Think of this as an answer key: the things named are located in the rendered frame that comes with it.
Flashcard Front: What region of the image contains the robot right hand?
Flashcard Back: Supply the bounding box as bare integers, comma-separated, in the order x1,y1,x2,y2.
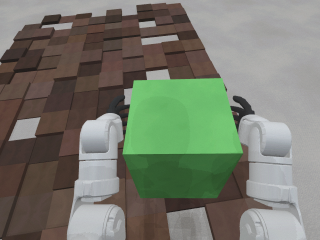
230,95,255,133

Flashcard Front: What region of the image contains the robot left forearm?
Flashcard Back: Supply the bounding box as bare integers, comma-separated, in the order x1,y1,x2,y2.
67,113,124,240

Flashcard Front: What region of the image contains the right robot upper arm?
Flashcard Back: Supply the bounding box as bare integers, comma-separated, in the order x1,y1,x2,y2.
239,208,306,240

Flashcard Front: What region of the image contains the left robot upper arm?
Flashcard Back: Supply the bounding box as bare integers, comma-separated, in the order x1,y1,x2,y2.
67,204,126,240

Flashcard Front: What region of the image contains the carton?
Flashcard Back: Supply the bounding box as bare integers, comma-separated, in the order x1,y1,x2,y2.
122,78,243,199

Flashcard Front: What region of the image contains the robot left hand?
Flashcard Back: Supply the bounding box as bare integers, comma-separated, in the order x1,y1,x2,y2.
106,95,130,135

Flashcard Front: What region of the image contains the robot right forearm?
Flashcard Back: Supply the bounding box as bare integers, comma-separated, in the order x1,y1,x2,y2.
238,114,307,240

